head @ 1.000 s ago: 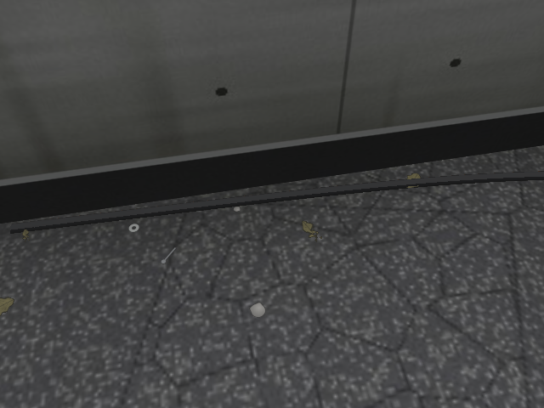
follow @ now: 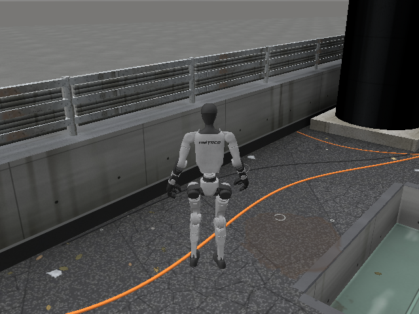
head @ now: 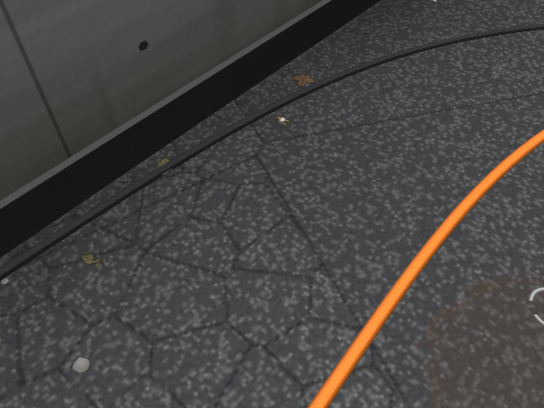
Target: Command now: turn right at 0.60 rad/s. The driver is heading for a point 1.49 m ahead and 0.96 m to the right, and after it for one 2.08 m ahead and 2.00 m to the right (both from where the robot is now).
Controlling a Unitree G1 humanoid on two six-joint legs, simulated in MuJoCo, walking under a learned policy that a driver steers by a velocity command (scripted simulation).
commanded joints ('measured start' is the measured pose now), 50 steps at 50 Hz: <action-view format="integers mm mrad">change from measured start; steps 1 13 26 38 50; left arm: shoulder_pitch -58 -36 -54 -100 -114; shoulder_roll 171 109 193 57 33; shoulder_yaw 47 32 -3 -54 -9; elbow -64 -36 -32 88 76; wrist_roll -7 -7 9 3 -4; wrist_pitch -9 19 -28 -47 -9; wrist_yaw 2 -29 10 38 1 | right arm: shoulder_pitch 70 53 106 120 78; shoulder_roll -89 -120 -23 -45 -134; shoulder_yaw -19 -21 6 0 -36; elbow -55 -62 -23 123 121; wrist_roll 6 -16 -5 0 -25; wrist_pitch -26 -34 -16 10 -22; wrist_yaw -15 -19 20 1 -26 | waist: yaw -61 -55 -46 -38 -45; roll -111 149 -232 -117 130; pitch -98 -59 -92 -63 -9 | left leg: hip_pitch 123 319 -49 118 193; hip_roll -24 279 59 53 401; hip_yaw -1 -55 137 71 -89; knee -205 -408 -53 -134 -399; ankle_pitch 61 539 -136 3 556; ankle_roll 21 226 27 -1 260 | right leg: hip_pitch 46 -304 170 131 -183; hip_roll -238 -76 -500 -321 -136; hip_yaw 320 -169 210 -15 -208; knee -53 632 -230 -145 458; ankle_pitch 341 -209 347 358 -364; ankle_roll -103 127 -117 -123 7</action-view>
